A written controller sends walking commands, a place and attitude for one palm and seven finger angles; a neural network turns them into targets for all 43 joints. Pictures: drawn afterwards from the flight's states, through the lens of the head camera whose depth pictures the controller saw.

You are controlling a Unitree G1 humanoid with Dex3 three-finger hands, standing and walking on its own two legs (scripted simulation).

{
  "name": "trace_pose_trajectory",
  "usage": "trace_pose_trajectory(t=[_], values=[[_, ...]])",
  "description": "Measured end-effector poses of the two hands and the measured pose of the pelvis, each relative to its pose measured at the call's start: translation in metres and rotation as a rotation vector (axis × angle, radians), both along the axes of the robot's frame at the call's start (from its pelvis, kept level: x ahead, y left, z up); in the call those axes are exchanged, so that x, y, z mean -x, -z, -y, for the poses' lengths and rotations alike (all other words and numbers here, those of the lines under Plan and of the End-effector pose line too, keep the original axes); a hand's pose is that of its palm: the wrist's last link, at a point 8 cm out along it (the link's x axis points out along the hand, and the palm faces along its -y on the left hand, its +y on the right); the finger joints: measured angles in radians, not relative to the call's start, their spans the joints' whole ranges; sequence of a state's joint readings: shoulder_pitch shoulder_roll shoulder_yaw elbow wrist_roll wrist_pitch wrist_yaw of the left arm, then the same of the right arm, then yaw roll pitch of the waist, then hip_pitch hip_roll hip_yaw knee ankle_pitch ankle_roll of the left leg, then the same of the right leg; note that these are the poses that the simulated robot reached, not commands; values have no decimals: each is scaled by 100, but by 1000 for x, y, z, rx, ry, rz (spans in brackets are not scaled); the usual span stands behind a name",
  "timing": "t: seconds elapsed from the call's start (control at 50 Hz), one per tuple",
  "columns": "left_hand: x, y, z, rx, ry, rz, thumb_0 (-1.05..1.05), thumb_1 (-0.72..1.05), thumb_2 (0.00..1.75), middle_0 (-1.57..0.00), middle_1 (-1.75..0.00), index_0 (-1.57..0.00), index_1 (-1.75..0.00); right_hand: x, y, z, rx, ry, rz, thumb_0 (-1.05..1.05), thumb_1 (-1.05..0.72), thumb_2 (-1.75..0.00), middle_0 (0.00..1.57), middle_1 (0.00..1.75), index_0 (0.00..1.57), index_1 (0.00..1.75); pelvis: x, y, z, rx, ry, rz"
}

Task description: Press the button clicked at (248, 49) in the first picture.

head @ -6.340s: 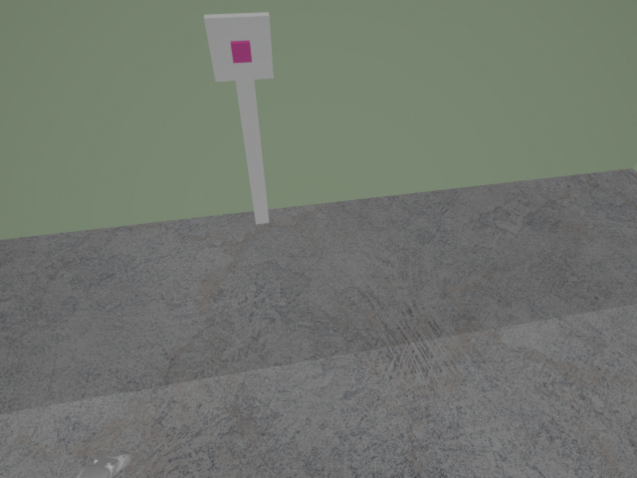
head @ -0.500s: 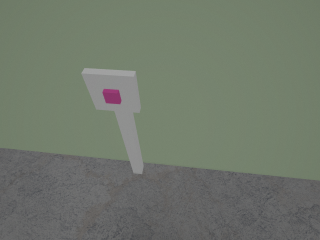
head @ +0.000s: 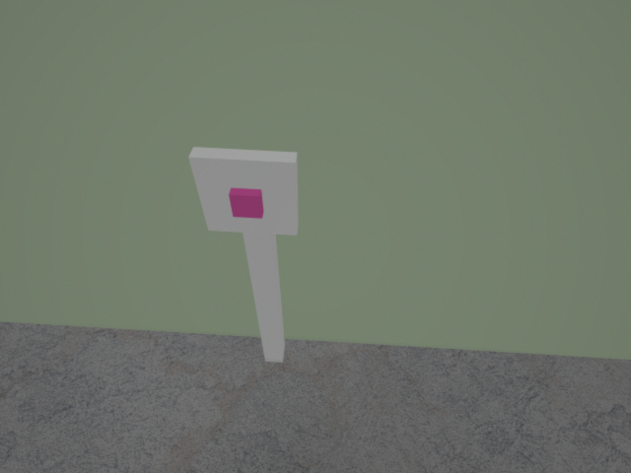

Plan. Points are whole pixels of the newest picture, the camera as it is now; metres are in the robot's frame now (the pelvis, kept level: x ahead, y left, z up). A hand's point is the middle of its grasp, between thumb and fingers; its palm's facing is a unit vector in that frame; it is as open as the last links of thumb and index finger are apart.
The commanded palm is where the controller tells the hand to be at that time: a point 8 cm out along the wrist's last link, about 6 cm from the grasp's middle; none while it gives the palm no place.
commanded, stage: come to a stop and stand still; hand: left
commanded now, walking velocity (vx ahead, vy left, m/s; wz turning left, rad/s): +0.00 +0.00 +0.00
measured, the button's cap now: (247, 202) +0.56 +0.16 +0.00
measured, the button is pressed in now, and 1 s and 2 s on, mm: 0 0 0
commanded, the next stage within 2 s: look again from close up in 0.14 s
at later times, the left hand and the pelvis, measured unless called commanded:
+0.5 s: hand out of the picture +0.02 +0.12 -0.17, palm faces +0.01 -0.98 -0.20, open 7.3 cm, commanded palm none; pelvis +0.01 -0.05 +0.00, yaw +0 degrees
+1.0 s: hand out of the picture +0.01 +0.09 -0.18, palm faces +0.10 -0.98 -0.16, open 7.4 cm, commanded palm none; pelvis +0.03 -0.07 +0.00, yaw +3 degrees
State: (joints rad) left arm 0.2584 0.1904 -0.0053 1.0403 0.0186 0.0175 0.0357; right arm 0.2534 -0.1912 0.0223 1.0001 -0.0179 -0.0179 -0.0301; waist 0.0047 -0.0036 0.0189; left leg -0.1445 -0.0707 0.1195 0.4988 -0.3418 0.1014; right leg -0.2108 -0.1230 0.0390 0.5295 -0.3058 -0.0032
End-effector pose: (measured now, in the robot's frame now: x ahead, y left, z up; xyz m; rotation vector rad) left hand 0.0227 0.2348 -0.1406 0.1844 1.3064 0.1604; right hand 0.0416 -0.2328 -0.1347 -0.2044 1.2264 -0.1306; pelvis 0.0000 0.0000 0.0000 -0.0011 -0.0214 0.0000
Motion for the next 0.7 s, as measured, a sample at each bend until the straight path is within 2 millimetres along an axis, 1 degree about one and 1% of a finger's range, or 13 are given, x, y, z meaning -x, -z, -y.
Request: trace_pose_trajectory(t=[0.08, 0.18, 0.24, 0.3, 0.4, 0.58, 0.7], values=[[-7, 0, 4, 4, 12, -2, 0, 91, 90, -19, -30, -20, -29, 25, 3, 1, -7, 23, -80, 0, -93, -90, 20, 30, 20, 30, -3, -1, 3, -1, 2, -2], [-9, 0, 16, 14, 16, -19, 0, 91, 90, -20, -30, -20, -29, 52, 6, 3, -25, 50, -165, 0, -92, -90, 20, 30, 20, 30, -6, -1, 10, -3, 1, -1], [-7, 1, 25, 18, 15, -34, 0, 91, 90, -20, -30, -20, -30, 61, 7, 5, -36, 63, -197, 0, -91, -90, 20, 30, 20, 30, -7, -1, 16, -4, 1, -1], [-4, 1, 33, 17, 10, -47, 0, 91, 90, -20, -30, -20, -30, 65, 9, 8, -48, 70, -216, 0, -91, -90, 20, 30, 20, 30, -9, -2, 23, -5, 0, 0], [3, 1, 47, 20, -2, -71, 0, 92, 90, -20, -30, -20, -30, 60, 10, 16, -59, 72, -216, 0, -91, -90, 20, 30, 20, 30, -12, -2, 36, -5, -4, -2], [16, 1, 74, 31, -29, -98, 0, 92, 90, -20, -30, -20, -30, 31, 11, 39, -56, 51, -166, 0, -91, -90, 20, 30, 20, 30, -16, -3, 57, -4, -11, -7], [21, 2, 89, 41, -44, -104, 1, 92, 90, -20, -30, -20, -30, 17, 9, 57, -38, 38, -149, 1, -92, -90, 20, 30, 20, 30, -18, -3, 69, -3, -19, -11]])
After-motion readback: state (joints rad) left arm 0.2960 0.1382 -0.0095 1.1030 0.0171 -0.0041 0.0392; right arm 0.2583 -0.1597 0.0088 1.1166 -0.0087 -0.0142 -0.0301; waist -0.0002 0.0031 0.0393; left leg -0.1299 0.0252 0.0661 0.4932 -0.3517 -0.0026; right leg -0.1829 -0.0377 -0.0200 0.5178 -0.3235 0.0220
